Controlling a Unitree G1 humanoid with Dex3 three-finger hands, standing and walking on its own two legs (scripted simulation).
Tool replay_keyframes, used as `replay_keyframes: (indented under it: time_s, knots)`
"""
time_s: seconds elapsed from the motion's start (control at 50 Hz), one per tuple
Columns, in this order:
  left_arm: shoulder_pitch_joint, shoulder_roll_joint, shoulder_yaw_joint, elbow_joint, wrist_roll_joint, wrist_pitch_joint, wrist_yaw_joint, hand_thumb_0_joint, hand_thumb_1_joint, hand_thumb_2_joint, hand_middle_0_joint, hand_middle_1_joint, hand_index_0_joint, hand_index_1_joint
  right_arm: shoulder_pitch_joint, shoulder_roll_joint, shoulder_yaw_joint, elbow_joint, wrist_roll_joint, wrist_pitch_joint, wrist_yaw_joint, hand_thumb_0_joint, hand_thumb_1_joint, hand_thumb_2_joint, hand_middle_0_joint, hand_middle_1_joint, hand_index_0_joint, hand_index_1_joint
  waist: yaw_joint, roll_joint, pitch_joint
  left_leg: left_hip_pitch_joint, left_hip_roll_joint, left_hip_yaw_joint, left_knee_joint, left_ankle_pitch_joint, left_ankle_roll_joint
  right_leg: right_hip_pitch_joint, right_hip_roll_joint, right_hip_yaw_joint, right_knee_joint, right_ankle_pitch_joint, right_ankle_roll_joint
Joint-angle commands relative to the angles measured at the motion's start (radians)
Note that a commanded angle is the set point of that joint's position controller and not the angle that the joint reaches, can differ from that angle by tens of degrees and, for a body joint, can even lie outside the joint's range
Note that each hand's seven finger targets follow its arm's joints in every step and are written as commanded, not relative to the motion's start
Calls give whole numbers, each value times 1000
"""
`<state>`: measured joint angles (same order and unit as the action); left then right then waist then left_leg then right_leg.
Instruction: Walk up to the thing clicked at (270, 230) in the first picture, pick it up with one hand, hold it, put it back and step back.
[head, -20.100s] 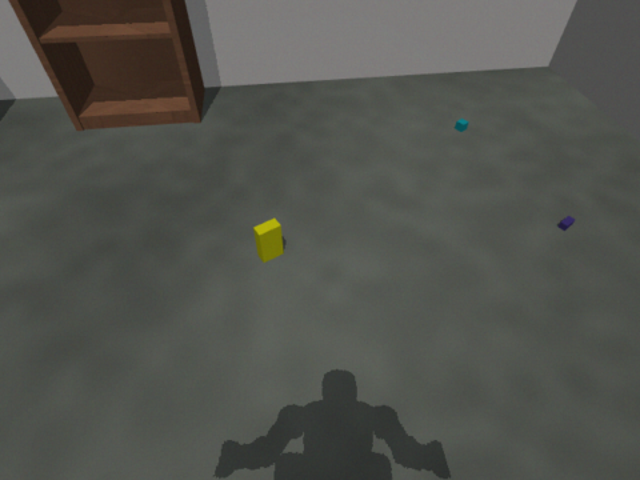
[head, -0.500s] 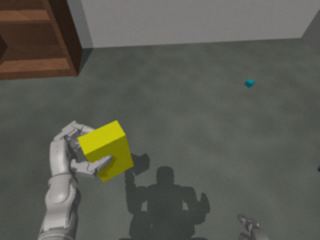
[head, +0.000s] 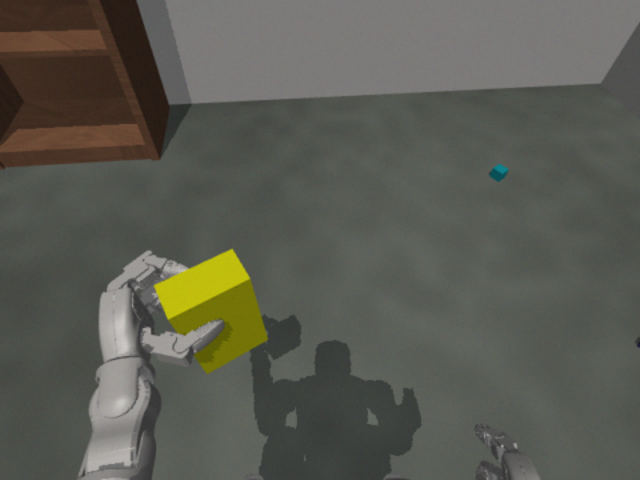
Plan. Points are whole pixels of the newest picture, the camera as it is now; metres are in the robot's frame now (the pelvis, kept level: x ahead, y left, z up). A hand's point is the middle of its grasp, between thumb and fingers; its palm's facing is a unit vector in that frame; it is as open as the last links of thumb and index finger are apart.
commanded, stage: crouch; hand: left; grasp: from the side
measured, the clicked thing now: (218, 316) +0.33 +0.14 +0.01
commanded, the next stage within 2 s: lower in 1.70 s
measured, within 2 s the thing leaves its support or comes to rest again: neither
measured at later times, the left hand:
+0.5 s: hand (201, 341) +0.38 +0.21 -0.18, palm faces +0.30 -0.95 -0.01, open 9.2 cm
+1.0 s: hand (210, 363) +0.42 +0.24 -0.38, palm faces +0.32 -0.95 -0.02, open 9.3 cm
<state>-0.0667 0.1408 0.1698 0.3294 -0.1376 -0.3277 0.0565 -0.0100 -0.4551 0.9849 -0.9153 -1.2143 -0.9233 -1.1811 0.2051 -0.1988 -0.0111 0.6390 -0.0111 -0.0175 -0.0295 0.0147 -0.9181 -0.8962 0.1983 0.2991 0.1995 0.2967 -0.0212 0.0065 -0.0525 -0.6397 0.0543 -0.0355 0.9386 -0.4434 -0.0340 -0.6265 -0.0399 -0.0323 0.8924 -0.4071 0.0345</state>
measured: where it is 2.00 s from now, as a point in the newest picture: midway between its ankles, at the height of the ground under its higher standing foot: outside the picture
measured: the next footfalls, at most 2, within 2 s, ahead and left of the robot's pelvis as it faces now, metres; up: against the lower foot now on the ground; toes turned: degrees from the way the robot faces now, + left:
none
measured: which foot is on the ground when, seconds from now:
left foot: down 0.00-1.00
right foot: down 0.00-1.00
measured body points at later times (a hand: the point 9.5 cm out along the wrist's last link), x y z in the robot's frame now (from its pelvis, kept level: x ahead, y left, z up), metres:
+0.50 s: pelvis -0.03 +0.00 -0.16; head +0.13 +0.03 +0.26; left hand +0.36 +0.26 -0.17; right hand +0.10 -0.26 -0.28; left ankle +0.02 +0.14 -0.69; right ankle +0.02 -0.14 -0.69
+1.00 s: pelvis -0.09 +0.00 -0.34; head +0.13 +0.05 +0.05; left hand +0.39 +0.29 -0.38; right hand -0.02 -0.28 -0.46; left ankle +0.01 +0.14 -0.69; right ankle +0.02 -0.14 -0.69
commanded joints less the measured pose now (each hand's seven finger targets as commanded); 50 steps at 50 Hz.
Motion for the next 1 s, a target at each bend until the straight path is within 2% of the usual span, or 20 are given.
replay_keyframes:
  time_s: [0.0,0.12,0.2,0.24,0.26,0.3,0.32,0.34,0.4,0.42,0.48,0.58,0.6,0.62,0.68,0.76,0.86,0.9,0.92,0.98]
  knots:
    - [-243,69,54,-99,-13,-94,14,0,72,1182,-1294,-1392,-1319,-1383,-37,-132,-55,-114,-5,-52,-7,0,-881,-897,199,300,200,300,-14,-33,-156,10,-38,27,-133,55,31,41,33,-16,-105,89,-32]
    - [-348,117,111,48,17,-222,26,0,60,1187,-1265,-1378,-1289,-1371,-33,-128,-60,-87,-29,-59,9,0,-882,-898,199,300,199,300,-22,-20,-234,-133,-48,31,6,57,35,-77,20,0,25,99,-34]
    - [-471,176,159,140,27,-355,23,0,79,1208,-1285,-1400,-1306,-1397,-30,-146,-64,-69,-49,-70,24,0,-893,-900,199,300,200,300,-35,16,-386,-288,-53,21,197,58,34,-256,16,9,210,94,-40]
    - [-492,134,123,210,23,-406,13,0,96,1216,-1276,-1393,-1295,-1392,-32,-146,-59,-68,-57,-73,34,0,-888,-900,199,300,199,300,-48,14,-445,-354,-48,9,281,42,32,-353,18,15,291,66,-41]
    - [-523,168,155,228,15,-430,9,0,98,1218,-1280,-1396,-1298,-1395,-30,-157,-59,-70,-57,-72,36,0,-887,-900,199,300,199,300,-45,21,-483,-393,-49,6,319,34,32,-389,18,20,326,54,-42]
    - [-570,176,139,254,16,-460,-8,0,94,1213,-1266,-1377,-1282,-1379,-31,-166,-51,-74,-62,-66,45,0,-885,-900,199,300,199,300,-40,75,-559,-410,-48,-8,375,63,24,-484,26,5,408,59,-50]
    - [-572,225,169,296,21,-462,-12,0,122,1219,-1276,-1377,-1288,-1382,-26,-187,-59,-71,-62,-60,47,0,-882,-900,198,300,199,300,-31,76,-582,-432,-48,-10,397,53,23,-506,26,4,429,40,-51]
    - [-587,193,139,312,24,-465,-20,0,110,1233,-1285,-1388,-1296,-1393,-15,-187,-56,-68,-64,-55,51,0,-883,-900,198,300,199,300,-41,81,-619,-435,-45,-12,425,94,22,-531,27,1,459,68,-53]
    - [-602,275,215,334,22,-468,-27,0,38,1224,-1282,-1387,-1290,-1396,11,-210,-59,-54,-68,-36,61,0,-897,-905,198,300,199,300,-10,119,-725,-446,-44,-11,502,207,20,-579,33,-12,556,140,-61]
    - [-632,266,212,328,19,-470,-25,0,44,1228,-1276,-1382,-1283,-1392,19,-217,-63,-50,-69,-30,63,0,-898,-905,198,300,199,300,-18,116,-743,-470,-45,-11,528,222,22,-597,33,-13,579,156,-62]
    - [-683,292,259,353,10,-477,-13,0,63,1216,-1250,-1359,-1257,-1368,26,-221,-59,-33,-73,-16,73,0,-912,-908,199,299,199,299,-29,102,-744,-550,-47,-20,586,192,26,-658,37,-17,643,130,-64]
    - [-810,320,254,485,39,-493,-25,0,40,1201,-1225,-1333,-1231,-1343,31,-228,-52,-1,-80,-1,82,0,-915,-909,199,299,199,299,-106,30,-687,-757,-45,-19,716,70,41,-781,36,-18,732,56,-54]
    - [-822,368,285,503,45,-497,-29,0,36,1195,-1224,-1333,-1233,-1342,35,-232,-48,4,-83,1,82,0,-911,-908,199,300,199,299,-97,28,-687,-793,-43,-13,744,53,43,-798,36,-15,752,43,-53]
    - [-854,369,270,530,51,-500,-35,0,38,1199,-1230,-1336,-1238,-1346,35,-230,-46,8,-87,2,84,0,-910,-907,199,300,199,300,-114,26,-692,-845,-45,-6,778,30,45,-798,36,-5,765,30,-49]
    - [-887,429,331,620,53,-509,-36,0,60,1231,-1249,-1372,-1259,-1380,38,-241,-27,4,-98,6,92,0,-909,-906,199,300,199,300,-101,43,-711,-900,-46,-1,850,14,41,-865,34,-12,840,3,-50]
    - [-986,508,362,658,80,-521,-43,0,83,1306,-1275,-1428,-1283,-1441,46,-259,-12,7,-111,15,101,0,-906,-907,199,300,199,300,-106,142,-722,-943,-48,5,905,-47,28,-963,36,-28,925,-60,-58]
    - [-1048,630,414,668,101,-517,-66,0,37,1303,-1268,-1439,-1278,-1451,34,-275,1,10,-115,22,106,0,-914,-910,199,300,199,300,-124,159,-706,-1052,-46,23,970,-212,39,-1015,44,-38,980,-196,-46]
    - [-1129,631,398,643,98,-511,-72,0,20,1286,-1255,-1429,-1268,-1439,35,-287,7,17,-120,23,105,0,-913,-909,199,300,199,300,-145,204,-705,-1058,-45,16,988,-250,37,-1065,45,-56,1015,-214,-48]
    - [-1152,659,416,642,96,-506,-73,0,31,1281,-1246,-1424,-1260,-1433,46,-294,14,23,-120,25,104,0,-909,-908,199,300,199,300,-151,209,-712,-1059,-44,12,1001,-236,35,-1073,46,-65,1032,-201,-47]
    - [-1135,659,403,679,97,-488,-88,0,6,1248,-1230,-1396,-1243,-1404,42,-307,27,24,-122,30,102,0,-912,-907,199,300,199,300,-168,203,-689,-1095,-45,-1,1035,-241,36,-1110,47,-79,1070,-205,-47]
